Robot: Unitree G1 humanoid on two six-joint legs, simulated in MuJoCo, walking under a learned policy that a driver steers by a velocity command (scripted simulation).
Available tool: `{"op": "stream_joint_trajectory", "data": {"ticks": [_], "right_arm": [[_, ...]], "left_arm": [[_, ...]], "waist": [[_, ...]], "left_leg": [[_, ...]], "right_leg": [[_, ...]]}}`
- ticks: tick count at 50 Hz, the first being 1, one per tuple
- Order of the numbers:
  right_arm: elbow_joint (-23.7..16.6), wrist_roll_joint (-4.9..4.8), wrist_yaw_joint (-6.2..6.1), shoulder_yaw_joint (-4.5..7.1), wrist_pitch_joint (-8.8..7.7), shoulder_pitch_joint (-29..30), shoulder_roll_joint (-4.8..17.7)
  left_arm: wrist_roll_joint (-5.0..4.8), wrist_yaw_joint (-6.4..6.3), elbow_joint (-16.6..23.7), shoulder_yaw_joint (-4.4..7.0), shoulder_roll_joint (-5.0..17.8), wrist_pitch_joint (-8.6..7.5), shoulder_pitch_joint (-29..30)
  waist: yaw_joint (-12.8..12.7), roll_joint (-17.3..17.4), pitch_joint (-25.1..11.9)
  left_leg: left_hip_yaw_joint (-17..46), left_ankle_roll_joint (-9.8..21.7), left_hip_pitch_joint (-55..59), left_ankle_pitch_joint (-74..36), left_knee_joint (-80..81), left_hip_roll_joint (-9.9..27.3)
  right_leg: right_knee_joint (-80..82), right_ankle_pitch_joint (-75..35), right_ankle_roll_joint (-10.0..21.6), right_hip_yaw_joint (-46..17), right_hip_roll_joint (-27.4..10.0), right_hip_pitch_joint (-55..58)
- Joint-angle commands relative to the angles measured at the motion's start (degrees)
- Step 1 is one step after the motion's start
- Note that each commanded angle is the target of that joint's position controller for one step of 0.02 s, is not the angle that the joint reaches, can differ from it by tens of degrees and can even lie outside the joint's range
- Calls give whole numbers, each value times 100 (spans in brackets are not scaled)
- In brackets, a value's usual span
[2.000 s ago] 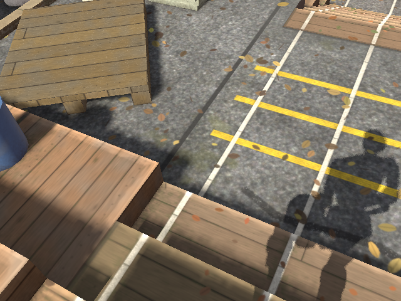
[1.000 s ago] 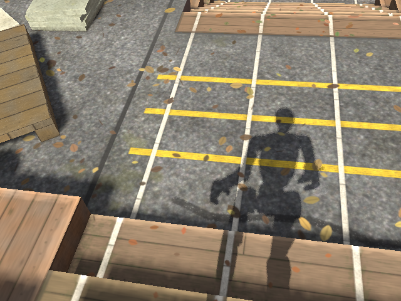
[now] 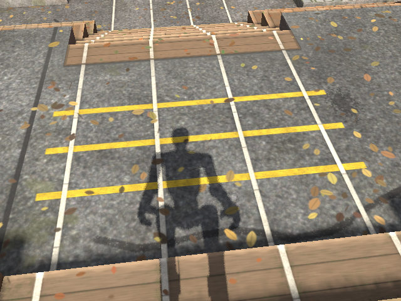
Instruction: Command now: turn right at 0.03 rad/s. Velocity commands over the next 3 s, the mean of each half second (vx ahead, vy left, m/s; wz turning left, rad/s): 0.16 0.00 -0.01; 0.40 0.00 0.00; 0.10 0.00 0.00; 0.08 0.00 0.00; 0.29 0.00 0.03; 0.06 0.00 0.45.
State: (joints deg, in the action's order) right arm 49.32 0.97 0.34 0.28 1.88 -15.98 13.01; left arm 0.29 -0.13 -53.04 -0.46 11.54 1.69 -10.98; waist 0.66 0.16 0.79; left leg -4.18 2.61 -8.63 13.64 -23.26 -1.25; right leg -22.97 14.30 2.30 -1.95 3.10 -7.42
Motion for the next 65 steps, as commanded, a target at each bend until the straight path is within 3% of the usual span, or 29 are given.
{"op": "stream_joint_trajectory", "data": {"ticks": [1, 8, 12, 17, 22, 23, 24, 25, 26, 27, 31, 33, 37, 42, 44, 45, 46, 47, 48, 49, 50, 51, 52, 53, 56, 58, 63, 64, 65], "right_arm": [[-35, 1, -29, 113, -54, -162, 469], [408, 0, -72, 104, -86, -161, 416], [606, 32, -25, 223, -31, -327, 601], [892, 78, -22, 394, -91, -1028, 790], [734, 28, -28, 481, -177, -200, 793], [663, 46, -37, 463, -217, 8, 684], [434, 25, -5, 367, -271, 235, 326], [268, 181, -21, 425, -303, 451, 465], [282, 209, -28, 463, -332, 518, 633], [391, 132, -9, 474, -374, 279, 599], [659, 210, 129, 500, -293, 40, 477], [492, 77, 151, 514, -399, 678, 436], [288, 188, 368, 357, -411, 1241, 120], [-13, -7, 178, 240, -333, 1798, 209], [440, 30, 36, 336, -434, 396, 398], [984, 124, 0, 374, -497, -1166, 420], [1364, 114, 20, 523, -533, -2143, 848], [1268, 156, 122, 491, -631, -2143, 1213], [1003, -57, 193, 483, -583, -1946, 1106], [767, 3, 151, 389, -543, -1462, 803], [672, 104, 43, 383, -511, -845, 762], [581, 52, -39, 323, -505, -676, 605], [587, 38, -20, 220, -588, -531, 428], [658, 31, -21, 192, -676, -414, 401], [824, 14, -77, 66, -723, -406, 249], [741, -43, -20, 54, -680, -182, 328], [778, -60, -77, 55, -470, -128, 390], [834, -12, -135, 116, -410, -627, 402], [1013, -49, -169, 66, -275, -1558, 27]], "left_arm": [[5, -35, 27, 125, 564, -67, -45], [8, -79, -445, 123, 507, -84, -216], [59, -57, -575, 221, 608, -31, -367], [190, 39, -382, 239, 430, -154, 89], [114, 100, -882, 291, 300, -239, -1195], [157, 60, -1108, 351, 435, -274, -1841], [149, 12, -1250, 455, 843, -337, -2495], [116, -14, -1394, 561, 1253, -367, -2844], [104, -38, -1264, 517, 1072, -400, -2528], [89, -45, -1107, 490, 964, -448, -2042], [191, -93, -1034, 390, 625, -602, -1881], [116, -169, -1176, 278, 404, -722, -1957], [67, -164, -947, 174, 379, -773, -1527], [240, -221, -1075, 170, 497, -620, -2082], [358, -265, -1162, 166, 584, -573, -2044], [245, -270, -1235, 180, 614, -554, -1997], [136, -258, -1286, 211, 467, -505, -2040], [-359, -396, -1173, 232, 151, -503, -3155], [-451, -470, -1108, 248, 440, -549, -3016], [-213, -439, -1000, 305, 596, -535, -2276], [-20, -372, -957, 324, 472, -425, -1952], [203, -270, -888, 361, 530, -263, -1765], [334, -199, -835, 432, 605, -175, -1357], [251, -129, -795, 393, 270, -96, -1198], [269, -69, -996, 280, -121, 43, -1473], [147, -39, -1204, 274, -6, 75, -1905], [186, -71, -1349, 251, 265, -31, -1802], [93, -71, -1371, 284, 586, -155, -1751], [36, -119, -1276, 271, 718, -258, -1490]], "waist": [[-4, -15, 3], [-19, -38, 108], [41, 61, 338], [305, 596, 946], [-504, 413, 844], [-764, 52, 810], [-986, -1094, 683], [-1017, -1435, 840], [-775, -564, 997], [-461, -267, 940], [-167, -367, 489], [-221, -447, 624], [-312, -347, 530], [-784, -316, 1008], [-287, 6, 436], [490, 134, -11], [941, 997, -319], [148, 1635, -1419], [329, 1154, -2003], [410, 386, -1136], [150, 553, -820], [10, 508, -667], [-39, 108, -80], [-281, 96, 305], [-541, 494, -161], [-730, 793, -534], [-849, 499, 238], [-606, -260, 308], [-188, -1337, 213]], "left_leg": [[753, 54, 275, -861, 362, 723], [803, 71, 325, -827, 502, 766], [847, 332, 77, 2223, 449, 490], [2657, 1135, -31, 3318, 1450, 1721], [1528, 823, -2006, 2709, 712, 1040], [1146, 678, -2713, 2390, -127, 758], [270, 355, -3514, 1971, -1801, 17], [137, 279, -4231, 2326, -3118, -187], [619, 274, -4439, 1889, -3564, 137], [724, 196, -4134, 1334, -3560, 336], [712, -27, -3463, -220, -3627, 471], [846, -55, -3686, -1557, -2700, 489], [268, 121, -1577, -4047, -1237, 260], [156, 51, -1395, -3644, -138, 366], [-272, 51, -206, -3752, 11, 102], [-426, 128, 1040, -4234, 584, 73], [61, 384, 2421, -5521, 667, 737], [1307, 688, 4484, -9718, -1954, 2330], [1846, 990, 4672, -9519, -1822, 2834], [1678, 1105, 3448, -7136, -987, 2659], [1957, 1446, 2240, -5048, -575, 2740], [2207, 1721, 1238, -4095, -262, 2731], [1697, 1457, 5, -4111, -116, 2269], [1065, 1240, -1055, -4196, 216, 1818], [492, 1006, -1512, -5561, -115, 1382], [210, 770, -1774, -5242, -360, 1239], [120, 564, -1763, -4289, -1527, 994], [-102, 342, -1453, -3153, -2342, 548], [-173, 62, -1330, 217, -3522, -59]], "right_leg": [[451, -1435, 195, -740, -859, -263], [632, -1256, 159, -691, -844, -229], [266, 1700, 403, -395, -352, -825], [-1271, 978, 321, 369, -237, -1866], [-730, 783, 381, 716, 9, 483], [-447, 953, 471, 269, -208, 1259], [562, 2297, 912, -1836, -1366, 1654], [1021, 2139, 1481, -3339, -2302, 1675], [911, 1745, 1616, -3150, -2360, 1438], [869, 1077, 1519, -2698, -2173, 1139], [514, -1216, 1168, -1336, -1622, 672], [206, -1082, 918, -851, -1259, 685], [-288, -135, 748, -314, -828, -1246], [-1487, -181, 670, -326, -830, -788], [-3428, -1526, 718, -159, -671, -508], [-5122, -2297, 635, 122, -483, -777], [-7622, 1261, 407, 407, 184, -1959], [-9327, 4067, 171, -171, 423, -3641], [-8916, 3371, 183, -472, 133, -4345], [-8150, 2528, 147, -380, -139, -4677], [-7901, 1972, 61, -162, -338, -4476], [-7762, 1897, 24, -103, -474, -4168], [-6388, 766, 30, -480, -583, -3609], [-5025, 6, -111, -272, -574, -2834], [-3365, -649, -76, 142, -515, -1309], [-3615, -1588, 112, 389, -327, -347], [-1899, -1096, 384, 513, -206, 179], [-1033, -4023, 524, -3, -595, 136], [-468, -5494, 1362, -1581, -1711, -351]]}}
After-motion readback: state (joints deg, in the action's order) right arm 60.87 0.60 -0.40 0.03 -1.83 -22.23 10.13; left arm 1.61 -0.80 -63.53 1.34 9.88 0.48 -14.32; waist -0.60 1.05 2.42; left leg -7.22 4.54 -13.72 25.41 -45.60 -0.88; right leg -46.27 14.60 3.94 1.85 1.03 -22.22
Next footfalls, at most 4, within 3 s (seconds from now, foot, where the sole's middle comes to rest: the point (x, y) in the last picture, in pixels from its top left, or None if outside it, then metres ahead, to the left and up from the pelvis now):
0.92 left None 0.41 0.12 -0.93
1.26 right None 0.48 -0.08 -0.93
2.10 right None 0.45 -0.08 -0.93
2.50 left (203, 282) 0.73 0.01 -1.08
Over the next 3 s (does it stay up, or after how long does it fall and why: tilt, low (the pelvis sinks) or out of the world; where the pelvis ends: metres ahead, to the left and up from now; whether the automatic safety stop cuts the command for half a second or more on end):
stays up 0.66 -0.07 -0.31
